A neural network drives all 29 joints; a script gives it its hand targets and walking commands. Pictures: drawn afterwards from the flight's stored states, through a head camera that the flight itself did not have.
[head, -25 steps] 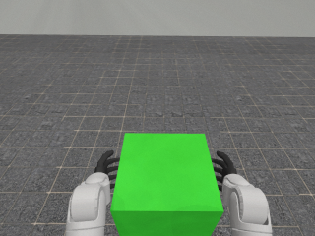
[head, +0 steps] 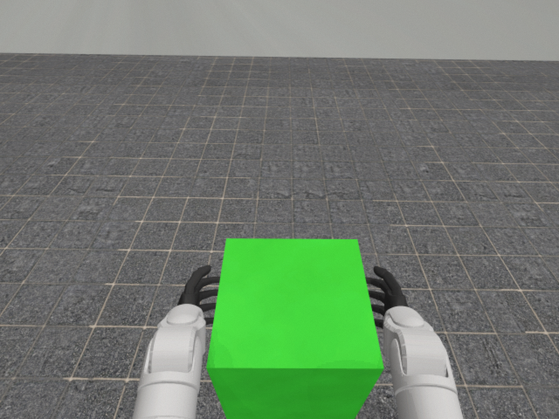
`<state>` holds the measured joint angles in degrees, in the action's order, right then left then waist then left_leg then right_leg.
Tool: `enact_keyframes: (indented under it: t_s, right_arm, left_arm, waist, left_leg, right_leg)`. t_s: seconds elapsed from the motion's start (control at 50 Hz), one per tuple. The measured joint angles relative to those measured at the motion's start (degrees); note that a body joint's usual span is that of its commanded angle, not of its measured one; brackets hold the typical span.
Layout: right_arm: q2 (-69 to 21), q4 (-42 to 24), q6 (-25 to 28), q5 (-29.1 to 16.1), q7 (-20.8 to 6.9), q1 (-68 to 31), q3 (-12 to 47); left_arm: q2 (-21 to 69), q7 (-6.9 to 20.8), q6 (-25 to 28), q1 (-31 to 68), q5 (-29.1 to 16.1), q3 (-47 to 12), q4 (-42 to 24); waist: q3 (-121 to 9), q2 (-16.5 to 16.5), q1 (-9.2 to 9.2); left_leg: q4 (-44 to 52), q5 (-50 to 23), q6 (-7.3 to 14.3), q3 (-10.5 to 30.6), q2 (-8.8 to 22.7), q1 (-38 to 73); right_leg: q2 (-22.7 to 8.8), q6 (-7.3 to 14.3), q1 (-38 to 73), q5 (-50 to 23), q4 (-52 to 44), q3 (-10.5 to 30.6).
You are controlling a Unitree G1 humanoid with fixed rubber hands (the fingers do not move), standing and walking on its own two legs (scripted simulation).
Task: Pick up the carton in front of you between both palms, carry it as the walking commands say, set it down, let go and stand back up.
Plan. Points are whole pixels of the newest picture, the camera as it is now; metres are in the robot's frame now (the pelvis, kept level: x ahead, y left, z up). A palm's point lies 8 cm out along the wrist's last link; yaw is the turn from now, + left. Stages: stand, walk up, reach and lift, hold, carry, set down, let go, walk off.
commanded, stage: carry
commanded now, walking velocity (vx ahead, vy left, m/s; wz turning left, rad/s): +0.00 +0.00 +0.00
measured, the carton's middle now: (290, 334) +0.30 +0.00 -0.05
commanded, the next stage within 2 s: hold in 0.30 s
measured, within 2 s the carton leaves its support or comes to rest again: neither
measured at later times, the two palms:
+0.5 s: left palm (180, 329) +0.26 +0.16 +0.04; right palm (394, 323) +0.27 -0.14 +0.04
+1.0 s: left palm (185, 325) +0.26 +0.15 +0.04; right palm (397, 319) +0.27 -0.15 +0.04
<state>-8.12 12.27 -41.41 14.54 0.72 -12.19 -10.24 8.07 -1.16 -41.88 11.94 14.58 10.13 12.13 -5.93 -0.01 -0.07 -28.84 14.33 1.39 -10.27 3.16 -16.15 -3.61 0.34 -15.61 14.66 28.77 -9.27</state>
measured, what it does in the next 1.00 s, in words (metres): stands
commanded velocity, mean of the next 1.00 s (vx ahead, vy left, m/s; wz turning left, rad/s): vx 0.00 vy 0.00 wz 0.00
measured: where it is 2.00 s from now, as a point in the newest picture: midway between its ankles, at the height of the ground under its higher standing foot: outside the picture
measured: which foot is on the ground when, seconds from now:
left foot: down 0.00-1.00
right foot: down 0.00-1.00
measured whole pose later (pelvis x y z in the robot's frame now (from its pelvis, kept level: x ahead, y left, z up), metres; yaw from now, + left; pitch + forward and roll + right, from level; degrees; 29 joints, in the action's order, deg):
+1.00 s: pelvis -0.04 -0.02 -0.01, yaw +2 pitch -9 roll +0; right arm -11.2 29.5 -35.9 21.5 -0.7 -26.7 -24.7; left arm 10.0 1.6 -37.3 26.6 22.4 24.5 28.4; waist 2.7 -1.0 0.9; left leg -31.0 13.1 0.9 3.7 -2.8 -9.2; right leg 2.6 1.4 -8.6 14.5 31.8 3.2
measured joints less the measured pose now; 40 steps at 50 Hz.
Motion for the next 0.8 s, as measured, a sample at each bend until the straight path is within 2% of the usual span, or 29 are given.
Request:
enact_keyframes:
  t_s: [0.1,0.2,0.3,0.34,0.4,0.44,0.56,0.8]
  right_arm:
    - [-0.14,0.07,2.25,-0.22,0.21,-0.7,-0.45]
    - [0.11,-3.14,0.79,-1.43,0.59,0.65,0.76]
    - [0.22,-3.36,-0.5,-1.37,0.59,1.38,1.23]
    - [0.23,-3.87,-0.58,-1.2,0.51,1.63,1.41]
    - [0.37,-4.26,-0.45,-1.07,0.46,2.48,1.97]
    - [0.41,-4.23,-0.29,-1.15,0.46,2.67,1.7]
    - [0.07,-1.42,0.11,-0.63,0.0,0.53,0.55]
    - [-0.66,3.69,-0.1,1.8,-0.79,-3.09,-2.39]
  left_arm:
    - [0.14,-0.22,2.21,0.68,-0.21,0.48,-0.01]
    - [-0.11,-0.57,0.71,-0.67,-1.36,-0.68,-3.27]
    - [-0.21,-0.56,-0.57,-1.35,-1.33,-1.12,-3.43]
    - [-0.2,-0.43,-0.58,-1.49,-1.22,-1.26,-3.78]
    - [-0.31,-0.26,-0.56,-2.14,-0.96,-1.76,-4.14]
    - [-0.25,-0.23,-0.56,-1.8,-0.8,-1.9,-3.71]
    - [-0.13,-0.27,-0.41,-0.86,-0.14,-0.82,-2.34]
    - [0.62,0.78,-0.63,2.99,1.93,2.59,2.91]
  waist:
    - [0.67,-0.03,0.02]
    - [0.52,0.02,0.08]
    - [0.01,0.07,0.1]
    - [2.88,0.16,-0.12]
    - [5.93,-0.13,-0.11]
    - [6.98,-0.84,-0.61]
    - [8.36,-0.98,0.28]
    - [8.03,-0.29,0.01]
  left_leg:
    - [-0.05,-0.41,0.12,0.05,-0.06,-0.68]
    - [-0.3,-0.32,0.17,0.06,-0.09,-0.96]
    - [-0.48,-0.12,0.18,0.05,-0.1,-0.82]
    - [1.31,-2.23,0.34,2.92,-1.24,2.43]
    - [4.07,-2.27,0.03,4.39,-1.92,6.73]
    - [5.32,-3.02,-0.05,5.69,-2.8,8.18]
    - [6.11,-4.15,-0.35,7.4,-3.13,10.25]
    - [4.17,-4.4,-0.79,10.33,-3.83,10.49]
  right_leg:
    - [-0.1,0.01,-0.68,-0.38,0.11,-0.01]
    - [-0.17,-0.07,-0.95,-0.3,0.36,0.02]
    - [-0.23,-0.15,-0.81,-0.13,0.52,0.06]
    - [1.35,0.15,2.59,-1.69,-1.4,3.31]
    - [2.23,-0.2,6.91,-2.05,-4.25,5.62]
    - [2.88,-0.26,8.77,-3.02,-5.26,8.67]
    - [3.33,-0.24,10.88,-2.66,-5.38,9.02]
    - [4.45,0.38,11.24,-2.53,-3.18,9.95]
